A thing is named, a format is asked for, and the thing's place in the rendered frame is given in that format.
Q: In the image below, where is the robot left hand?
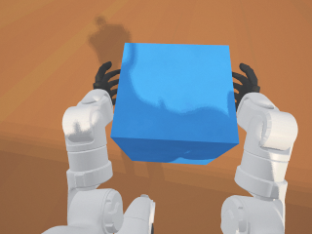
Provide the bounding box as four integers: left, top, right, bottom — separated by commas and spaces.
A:
93, 61, 121, 105

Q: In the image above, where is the robot right hand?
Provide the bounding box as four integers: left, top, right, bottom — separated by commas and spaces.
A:
231, 63, 260, 112

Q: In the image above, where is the robot right upper arm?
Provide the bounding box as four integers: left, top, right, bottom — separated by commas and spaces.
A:
220, 195, 285, 234

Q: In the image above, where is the left robot shin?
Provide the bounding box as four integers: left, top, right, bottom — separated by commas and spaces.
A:
140, 194, 152, 234

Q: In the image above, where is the right robot forearm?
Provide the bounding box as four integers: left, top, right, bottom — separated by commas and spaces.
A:
234, 92, 298, 231

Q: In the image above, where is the left robot forearm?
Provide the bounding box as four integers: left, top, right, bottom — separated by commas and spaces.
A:
62, 89, 114, 223

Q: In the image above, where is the carton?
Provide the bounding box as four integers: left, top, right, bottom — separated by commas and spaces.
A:
110, 43, 240, 165

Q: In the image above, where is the robot left upper arm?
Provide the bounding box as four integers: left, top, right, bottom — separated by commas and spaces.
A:
42, 188, 124, 234

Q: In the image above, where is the robot left thigh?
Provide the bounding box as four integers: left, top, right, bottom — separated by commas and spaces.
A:
114, 197, 156, 234

